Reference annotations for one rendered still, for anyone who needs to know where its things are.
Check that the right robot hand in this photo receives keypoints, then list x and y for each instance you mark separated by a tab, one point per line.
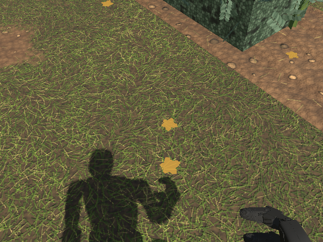
290	230

